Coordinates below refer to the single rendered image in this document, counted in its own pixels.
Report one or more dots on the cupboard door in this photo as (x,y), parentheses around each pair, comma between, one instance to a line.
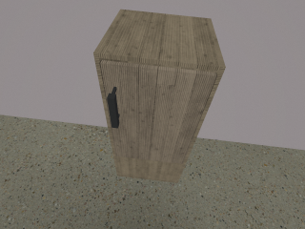
(159,108)

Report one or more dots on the handle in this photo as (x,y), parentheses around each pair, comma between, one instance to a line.
(113,109)

